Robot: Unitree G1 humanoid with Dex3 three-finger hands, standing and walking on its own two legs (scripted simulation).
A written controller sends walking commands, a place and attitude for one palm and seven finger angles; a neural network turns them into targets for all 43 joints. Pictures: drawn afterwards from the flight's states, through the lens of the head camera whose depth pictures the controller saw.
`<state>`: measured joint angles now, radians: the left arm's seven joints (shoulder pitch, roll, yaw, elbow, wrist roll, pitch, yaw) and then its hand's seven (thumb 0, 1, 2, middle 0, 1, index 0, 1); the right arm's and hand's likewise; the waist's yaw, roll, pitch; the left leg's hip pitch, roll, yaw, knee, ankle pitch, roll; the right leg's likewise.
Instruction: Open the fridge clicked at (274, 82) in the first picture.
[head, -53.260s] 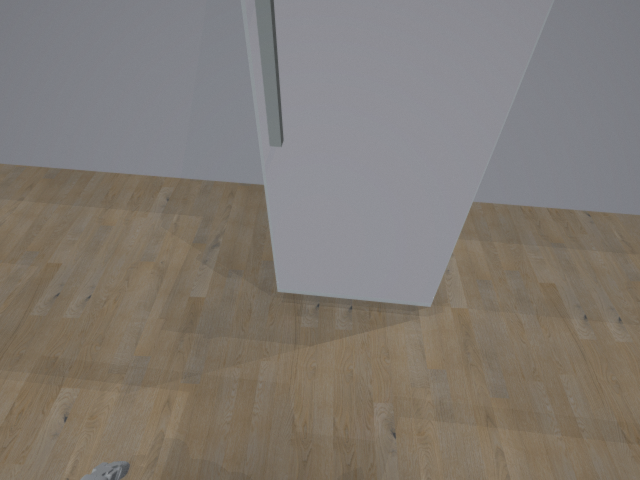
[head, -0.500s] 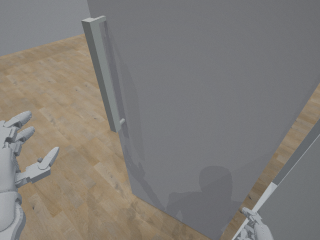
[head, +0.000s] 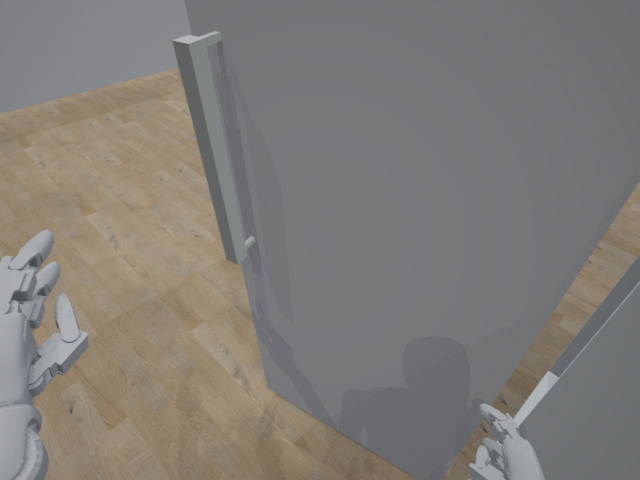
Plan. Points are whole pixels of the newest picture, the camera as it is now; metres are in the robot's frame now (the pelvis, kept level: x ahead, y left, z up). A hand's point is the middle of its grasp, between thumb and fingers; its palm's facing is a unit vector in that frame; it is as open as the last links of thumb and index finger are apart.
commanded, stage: step back with the hand held close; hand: left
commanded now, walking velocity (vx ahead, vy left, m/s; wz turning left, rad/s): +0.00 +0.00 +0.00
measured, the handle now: (227, 165) +0.51 +0.22 +0.15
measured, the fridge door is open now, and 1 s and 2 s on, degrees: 107 107 107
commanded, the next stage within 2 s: stop stepping back and stand still in 1.34 s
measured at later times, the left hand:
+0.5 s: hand (59, 348) +0.18 +0.29 +0.14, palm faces +0.40 -0.78 -0.48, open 7.4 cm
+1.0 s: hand out of the picture +0.09 +0.33 +0.16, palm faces +0.50 -0.75 -0.43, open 7.4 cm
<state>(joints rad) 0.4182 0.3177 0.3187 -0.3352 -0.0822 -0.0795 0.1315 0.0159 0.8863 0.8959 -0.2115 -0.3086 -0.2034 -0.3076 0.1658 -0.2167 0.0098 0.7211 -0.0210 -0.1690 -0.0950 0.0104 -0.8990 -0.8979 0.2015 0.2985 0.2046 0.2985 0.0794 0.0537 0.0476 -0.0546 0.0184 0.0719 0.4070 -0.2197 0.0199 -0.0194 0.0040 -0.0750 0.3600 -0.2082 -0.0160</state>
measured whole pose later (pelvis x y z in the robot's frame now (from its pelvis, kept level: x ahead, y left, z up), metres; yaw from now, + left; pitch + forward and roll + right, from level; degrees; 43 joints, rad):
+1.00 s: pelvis -0.10 +0.05 -0.02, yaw -1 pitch +0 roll -3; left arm 0.51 0.41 0.43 -0.47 -0.02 -0.24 0.18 0.02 0.89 0.90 -0.21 -0.30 -0.21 -0.30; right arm 0.22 -0.19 0.02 0.63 -0.02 -0.14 -0.08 0.01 -0.90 -0.90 0.20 0.30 0.20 0.30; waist 0.04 0.01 0.00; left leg -0.43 0.00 0.10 0.51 -0.09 0.10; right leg -0.22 0.02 -0.01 0.53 -0.35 -0.02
